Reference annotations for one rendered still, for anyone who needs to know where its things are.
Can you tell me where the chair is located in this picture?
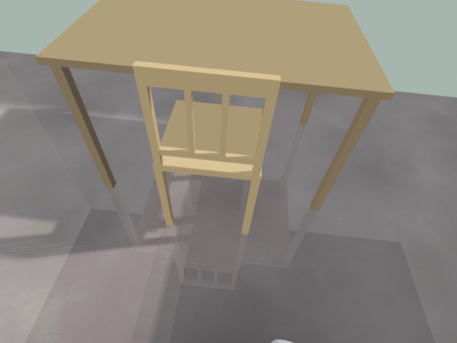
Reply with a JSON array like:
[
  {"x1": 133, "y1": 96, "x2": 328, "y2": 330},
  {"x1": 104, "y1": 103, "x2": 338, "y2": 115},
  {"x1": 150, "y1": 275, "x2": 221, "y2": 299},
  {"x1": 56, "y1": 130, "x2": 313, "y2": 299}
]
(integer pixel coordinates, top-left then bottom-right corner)
[{"x1": 133, "y1": 61, "x2": 281, "y2": 235}]

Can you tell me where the table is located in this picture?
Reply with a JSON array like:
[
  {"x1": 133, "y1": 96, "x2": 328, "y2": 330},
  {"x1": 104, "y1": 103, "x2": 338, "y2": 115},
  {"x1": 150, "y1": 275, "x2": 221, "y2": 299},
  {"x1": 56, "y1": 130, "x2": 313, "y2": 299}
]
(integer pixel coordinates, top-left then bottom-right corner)
[{"x1": 35, "y1": 0, "x2": 395, "y2": 211}]

